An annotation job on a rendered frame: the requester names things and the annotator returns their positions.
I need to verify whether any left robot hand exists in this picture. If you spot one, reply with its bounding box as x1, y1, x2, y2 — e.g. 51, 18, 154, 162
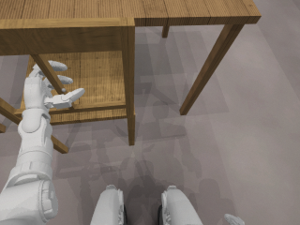
23, 60, 85, 113

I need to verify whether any left robot thigh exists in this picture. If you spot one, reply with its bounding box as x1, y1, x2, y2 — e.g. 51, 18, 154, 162
90, 188, 124, 225

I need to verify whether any robot left forearm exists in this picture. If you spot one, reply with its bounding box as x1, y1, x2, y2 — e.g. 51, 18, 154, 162
0, 108, 53, 196

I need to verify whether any chair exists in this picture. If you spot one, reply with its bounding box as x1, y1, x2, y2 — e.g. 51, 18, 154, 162
0, 17, 136, 154

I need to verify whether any table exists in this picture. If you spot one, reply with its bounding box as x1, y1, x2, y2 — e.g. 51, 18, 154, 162
0, 0, 262, 133

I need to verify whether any left robot upper arm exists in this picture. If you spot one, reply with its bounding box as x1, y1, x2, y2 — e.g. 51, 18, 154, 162
0, 179, 58, 225

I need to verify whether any right robot hand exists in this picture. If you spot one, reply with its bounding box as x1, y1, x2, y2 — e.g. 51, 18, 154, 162
224, 214, 245, 225

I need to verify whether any robot left shin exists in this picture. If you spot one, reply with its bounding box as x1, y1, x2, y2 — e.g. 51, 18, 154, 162
99, 185, 124, 225

